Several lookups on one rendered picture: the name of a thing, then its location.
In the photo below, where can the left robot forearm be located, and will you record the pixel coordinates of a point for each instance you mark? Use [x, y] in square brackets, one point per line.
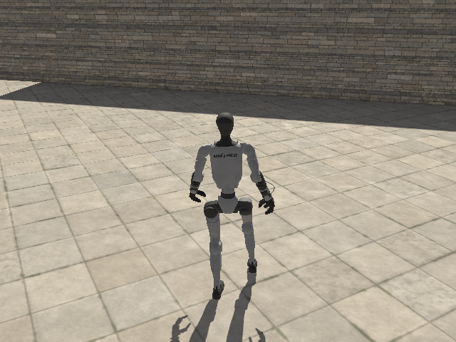
[194, 185]

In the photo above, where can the robot right upper arm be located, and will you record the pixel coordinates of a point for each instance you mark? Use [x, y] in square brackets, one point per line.
[249, 150]

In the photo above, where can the robot right shin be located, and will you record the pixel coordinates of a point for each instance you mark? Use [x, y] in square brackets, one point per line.
[250, 244]

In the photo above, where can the robot left upper arm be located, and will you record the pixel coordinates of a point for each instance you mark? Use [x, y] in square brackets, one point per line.
[200, 162]

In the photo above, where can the robot shin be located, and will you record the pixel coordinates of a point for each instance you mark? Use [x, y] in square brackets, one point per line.
[250, 244]
[216, 264]

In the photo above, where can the right robot hand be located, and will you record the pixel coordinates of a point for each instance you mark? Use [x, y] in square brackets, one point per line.
[269, 204]

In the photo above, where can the left robot hand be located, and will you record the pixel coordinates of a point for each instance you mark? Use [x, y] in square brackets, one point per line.
[192, 196]

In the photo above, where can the robot left shin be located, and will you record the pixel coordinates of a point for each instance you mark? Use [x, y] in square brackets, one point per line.
[216, 264]

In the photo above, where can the right robot forearm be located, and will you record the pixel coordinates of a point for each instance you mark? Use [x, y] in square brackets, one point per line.
[264, 190]

